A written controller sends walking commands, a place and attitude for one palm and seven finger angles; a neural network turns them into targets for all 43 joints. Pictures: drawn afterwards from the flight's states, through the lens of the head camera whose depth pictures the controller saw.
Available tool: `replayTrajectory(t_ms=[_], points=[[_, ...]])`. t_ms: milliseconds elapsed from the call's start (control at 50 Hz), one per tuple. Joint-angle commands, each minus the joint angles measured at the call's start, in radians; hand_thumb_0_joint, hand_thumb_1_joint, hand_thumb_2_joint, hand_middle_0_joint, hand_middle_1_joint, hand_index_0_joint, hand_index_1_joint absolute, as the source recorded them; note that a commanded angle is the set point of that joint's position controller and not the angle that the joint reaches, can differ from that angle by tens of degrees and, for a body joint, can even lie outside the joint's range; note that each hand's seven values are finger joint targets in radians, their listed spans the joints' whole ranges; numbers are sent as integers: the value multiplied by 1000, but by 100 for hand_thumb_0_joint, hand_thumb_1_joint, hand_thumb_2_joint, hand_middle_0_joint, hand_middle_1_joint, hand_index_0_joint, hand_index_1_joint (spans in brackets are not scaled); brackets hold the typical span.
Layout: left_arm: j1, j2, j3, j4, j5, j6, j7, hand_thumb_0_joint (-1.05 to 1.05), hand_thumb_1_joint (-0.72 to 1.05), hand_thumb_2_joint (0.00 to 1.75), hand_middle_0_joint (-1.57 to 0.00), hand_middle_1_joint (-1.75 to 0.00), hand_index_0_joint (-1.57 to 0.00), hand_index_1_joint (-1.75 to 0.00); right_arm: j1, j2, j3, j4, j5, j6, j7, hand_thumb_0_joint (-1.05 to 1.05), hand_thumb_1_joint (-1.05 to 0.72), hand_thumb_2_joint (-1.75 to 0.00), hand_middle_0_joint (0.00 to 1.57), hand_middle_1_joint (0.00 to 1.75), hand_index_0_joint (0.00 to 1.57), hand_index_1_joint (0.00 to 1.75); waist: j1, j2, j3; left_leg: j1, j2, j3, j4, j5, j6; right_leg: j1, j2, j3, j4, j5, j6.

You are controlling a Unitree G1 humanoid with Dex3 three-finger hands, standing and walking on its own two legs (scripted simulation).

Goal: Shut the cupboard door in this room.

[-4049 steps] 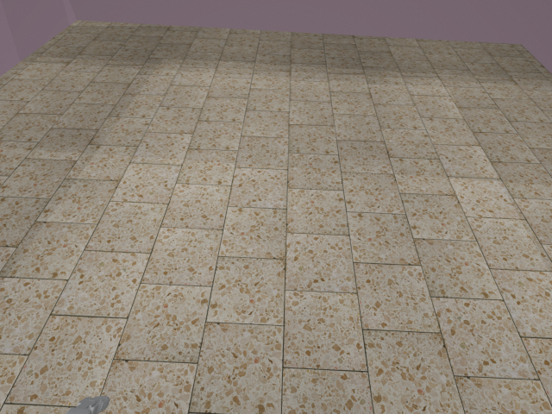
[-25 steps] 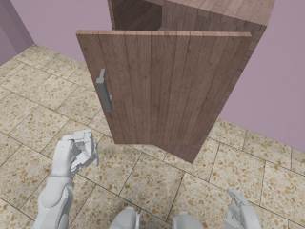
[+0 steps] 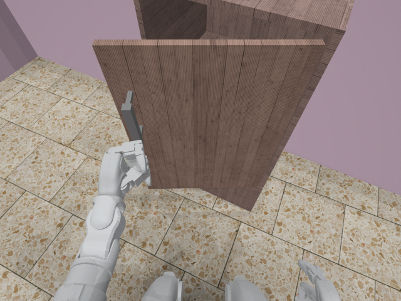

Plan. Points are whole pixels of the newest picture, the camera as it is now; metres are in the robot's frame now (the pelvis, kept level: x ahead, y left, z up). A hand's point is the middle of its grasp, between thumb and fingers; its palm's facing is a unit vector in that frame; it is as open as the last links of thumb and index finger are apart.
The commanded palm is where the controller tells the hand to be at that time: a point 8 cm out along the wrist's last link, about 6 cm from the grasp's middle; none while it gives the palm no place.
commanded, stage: bring the fist close to the handle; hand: left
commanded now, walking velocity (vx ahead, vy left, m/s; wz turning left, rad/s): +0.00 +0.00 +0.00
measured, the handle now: (134, 120) +0.49 +0.17 +0.04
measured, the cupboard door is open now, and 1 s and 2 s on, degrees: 28 26 15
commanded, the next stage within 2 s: push the door shut along its arc in 0.48 s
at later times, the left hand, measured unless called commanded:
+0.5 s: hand (148, 163) +0.37 +0.12 +0.04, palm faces +0.03 -1.00 -0.02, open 3.1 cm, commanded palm +0.35 +0.17 +0.05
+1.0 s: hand (151, 141) +0.43 +0.12 +0.04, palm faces -0.07 -1.00 -0.03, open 3.1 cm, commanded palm +0.42 +0.17 +0.05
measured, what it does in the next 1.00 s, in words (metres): stands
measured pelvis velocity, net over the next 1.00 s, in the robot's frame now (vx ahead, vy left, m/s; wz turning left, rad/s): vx -0.01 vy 0.00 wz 0.00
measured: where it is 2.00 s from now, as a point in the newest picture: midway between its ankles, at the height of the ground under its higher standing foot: outside the picture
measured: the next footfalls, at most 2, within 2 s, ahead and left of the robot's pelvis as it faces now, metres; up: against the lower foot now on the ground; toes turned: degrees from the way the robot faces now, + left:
none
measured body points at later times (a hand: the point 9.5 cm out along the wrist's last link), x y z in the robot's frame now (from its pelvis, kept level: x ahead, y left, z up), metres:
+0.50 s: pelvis +0.00 -0.01 +0.00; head +0.08 -0.01 +0.44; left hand +0.37 +0.17 +0.05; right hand +0.11 -0.26 -0.11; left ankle +0.02 +0.10 -0.65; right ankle +0.01 -0.10 -0.65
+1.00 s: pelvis -0.01 +0.00 -0.01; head +0.10 +0.00 +0.43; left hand +0.43 +0.18 +0.05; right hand +0.08 -0.26 -0.13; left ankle +0.02 +0.10 -0.65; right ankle +0.01 -0.10 -0.65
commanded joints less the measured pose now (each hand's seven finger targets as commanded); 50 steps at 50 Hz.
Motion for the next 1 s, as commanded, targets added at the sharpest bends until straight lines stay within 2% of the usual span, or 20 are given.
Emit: replayTrajectory(t_ms=[0, 80, 120, 160, 180, 200, 280, 320, 360, 400, 480, 500, 580, 700, 760, 800, 860, 900, 940, 980], points=[[-328, 90, 39, -132, 4, -77, 25, 0, 90, 90, -130, -150, -130, -150, 23, -140, -52, -105, -1, -30, -3, 0, -90, -90, 20, 30, 20, 30, -31, -43, -298, 207, 6, -55, -153, 260, -15, 167, 0, 39, -159, 295, 5], [-415, 85, 54, -59, 14, -98, 44, 0, 90, 90, -130, -150, -130, -150, 28, -139, -54, -91, -7, -24, 1, 0, -90, -90, 20, 30, 20, 30, -33, -30, -321, 204, 3, -49, -151, 237, -14, 161, -2, 45, -161, 276, 6], [-375, 104, 82, -51, 11, -108, 45, 0, 90, 90, -130, -150, -130, -150, 31, -139, -56, -96, -7, -19, 4, 0, -90, -90, 20, 30, 20, 30, -13, -20, -368, 213, 1, -41, -152, 272, -15, 199, -2, 48, -155, 319, 4], [-351, 102, 83, -51, 12, -118, 42, 0, 90, 90, -130, -150, -130, -150, 40, -136, -56, -97, -8, -13, 9, 0, -90, -90, 20, 30, 20, 30, -3, -20, -377, 218, 2, -38, -158, 310, -17, 225, 0, 48, -150, 364, 3], [-346, 91, 72, -57, 8, -119, 37, 0, 90, 90, -130, -150, -130, -150, 42, -135, -58, -100, -7, -11, 12, 0, -90, -90, 20, 30, 20, 30, -10, -39, -385, 217, 3, -35, -156, 310, -15, 233, 0, 49, -153, 372, 7], [-317, 117, 98, -52, 5, -120, 34, 0, 90, 90, -130, -150, -130, -150, 47, -139, -59, -105, -6, -8, 11, 0, -90, -90, 20, 30, 20, 30, 3, -37, -387, 209, 1, -35, -159, 320, -14, 251, 3, 51, -152, 382, 4], [-371, 104, 76, -39, 4, -128, 21, 0, 90, 90, -130, -150, -130, -150, 42, -137, -58, -96, -3, 0, 8, 0, -90, -90, 20, 30, 20, 30, -24, -60, -312, 168, 0, -26, -163, 247, -9, 228, -4, 64, -179, 324, 11], [-394, 132, 98, -41, -1, -140, 18, 0, 90, 90, -130, -150, -130, -150, 39, -140, -59, -90, -1, -1, 1, 0, -90, -90, 20, 30, 20, 30, -27, -61, -311, 160, -1, -24, -160, 227, -7, 226, -6, 74, -189, 299, 13], [-426, 91, 59, -47, -3, -154, 11, 0, 90, 90, -130, -150, -130, -150, 37, -137, -59, -85, -2, -8, 2, 0, -90, -90, 20, 30, 20, 30, -36, -37, -315, 189, 2, -31, -163, 215, -9, 195, -4, 62, -186, 275, 11], [-415, 113, 80, -47, -9, -161, 11, 0, 90, 90, -130, -150, -130, -150, 43, -143, -62, -83, -3, -11, 0, 0, -90, -90, 20, 30, 20, 30, -29, -35, -334, 192, 0, -33, -158, 226, -7, 202, -1, 63, -181, 283, 9], [-447, 101, 63, -8, -2, -156, 5, 0, 90, 90, -130, -150, -130, -150, 43, -144, -62, -70, -2, -12, -1, 0, -90, -90, 20, 30, 20, 30, -41, -23, -331, 205, 2, -39, -157, 224, -9, 173, -2, 57, -178, 279, 9], [-447, 129, 89, 1, -1, -152, 8, 0, 90, 90, -130, -150, -130, -150, 49, -150, -63, -70, -1, -11, -3, 0, -90, -90, 20, 30, 20, 30, -37, -41, -338, 195, 1, -41, -156, 229, -8, 184, 0, 58, -175, 282, 9], [-445, 127, 97, 5, -2, -148, 8, 0, 90, 90, -130, -150, -130, -150, 42, -143, -62, -76, -2, -7, -1, 0, -90, -90, 20, 30, 20, 30, -26, -42, -364, 194, -1, -33, -157, 242, -9, 212, -3, 64, -173, 307, 11], [-603, 192, 133, 90, -1, -155, -30, 0, 90, 90, -130, -150, -130, -150, 60, -149, -58, -56, 1, -4, -11, 0, -90, -90, 20, 30, 20, 30, -60, -33, -333, 158, -2, -37, -136, 219, -4, 184, -2, 76, -171, 294, 14], [-656, 171, 112, 152, -8, -150, -63, 0, 90, 90, -130, -150, -130, -150, 68, -150, -56, -45, 4, -7, -10, 0, -90, -90, 20, 30, 20, 30, -73, -16, -353, 167, 0, -40, -131, 222, -8, 165, -1, 73, -165, 297, 13], [-687, 204, 139, 192, -10, -147, -80, 0, 90, 90, -130, -150, -130, -150, 84, -158, -58, -41, 5, -7, -11, 0, -90, -90, 20, 30, 20, 30, -73, -6, -363, 170, -1, -45, -127, 237, -7, 156, 2, 70, -157, 305, 10], [-732, 180, 115, 220, -11, -142, -109, 0, 90, 90, -130, -150, -130, -150, 101, -160, -61, -37, 7, -6, -5, 0, -90, -90, 20, 30, 20, 30, -81, 10, -398, 206, 4, -54, -123, 274, -12, 132, 3, 58, -141, 329, 7], [-758, 209, 140, 244, -13, -141, -118, 0, 90, 90, -130, -150, -130, -150, 121, -167, -65, -30, 6, -4, -4, 0, -90, -90, 20, 30, 20, 30, -84, 10, -410, 214, 6, -61, -114, 302, -11, 121, 7, 54, -132, 345, 5], [-801, 179, 110, 277, -10, -137, -131, 0, 90, 90, -130, -150, -130, -150, 128, -165, -65, -25, 8, 1, -1, 0, -90, -90, 20, 30, 20, 30, -103, -14, -390, 198, 6, -60, -113, 284, -9, 109, 5, 56, -138, 333, 10], [-859, 211, 131, 312, -8, -138, -138, 0, 90, 90, -130, -150, -130, -150, 142, -172, -66, -15, 8, 5, -1, 0, -90, -90, 20, 30, 20, 30, -109, -20, -382, 188, 5, -67, -113, 263, -8, 99, 7, 54, -140, 307, 7]])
